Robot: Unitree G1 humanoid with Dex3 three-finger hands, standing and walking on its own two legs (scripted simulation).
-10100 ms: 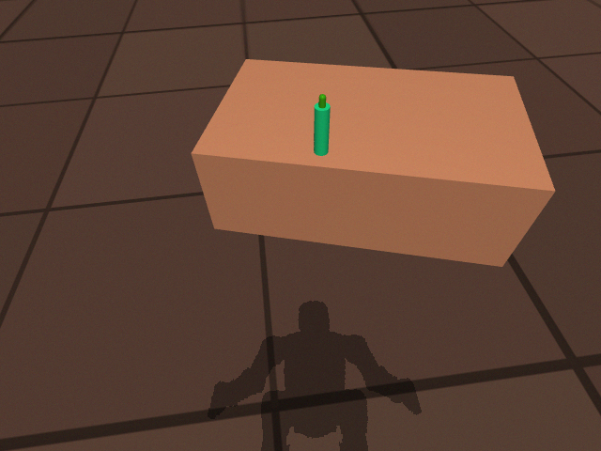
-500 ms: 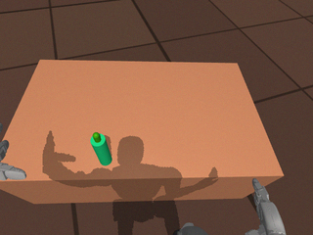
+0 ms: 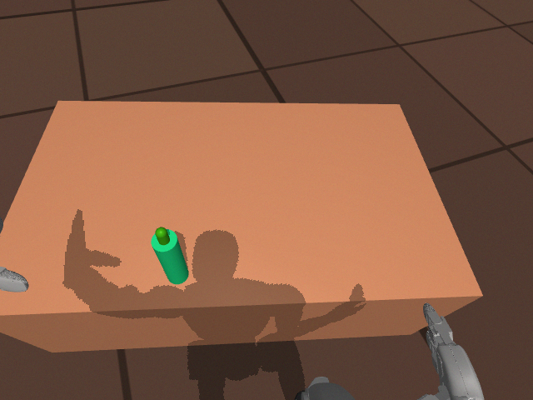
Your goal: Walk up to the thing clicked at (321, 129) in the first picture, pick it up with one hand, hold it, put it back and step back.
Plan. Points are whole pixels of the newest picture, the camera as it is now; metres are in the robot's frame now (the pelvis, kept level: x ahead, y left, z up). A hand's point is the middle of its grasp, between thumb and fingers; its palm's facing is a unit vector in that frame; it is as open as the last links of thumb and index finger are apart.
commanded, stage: go down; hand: left
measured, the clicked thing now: (170, 255) +0.44 +0.18 -0.20
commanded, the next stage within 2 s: approach in 0.26 s
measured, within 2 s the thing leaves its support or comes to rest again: neither
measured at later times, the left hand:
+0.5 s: hand out of the picture +0.37 +0.37 +0.05, palm faces +0.19 -0.98 -0.03, open 17.5 cm
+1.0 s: hand (117, 270) +0.40 +0.28 -0.17, palm faces +0.10 -0.99 +0.07, open 17.7 cm
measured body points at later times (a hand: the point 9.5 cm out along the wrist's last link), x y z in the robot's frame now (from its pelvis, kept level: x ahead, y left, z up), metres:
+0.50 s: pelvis -0.01 +0.00 -0.01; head +0.08 +0.03 +0.43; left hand +0.36 +0.42 +0.05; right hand +0.15 -0.26 -0.04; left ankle -0.04 +0.11 -0.70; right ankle +0.06 -0.15 -0.70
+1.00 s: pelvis -0.06 -0.01 -0.12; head +0.14 +0.07 +0.28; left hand +0.38 +0.33 -0.17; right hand +0.12 -0.27 -0.07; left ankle -0.04 +0.11 -0.70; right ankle +0.06 -0.15 -0.70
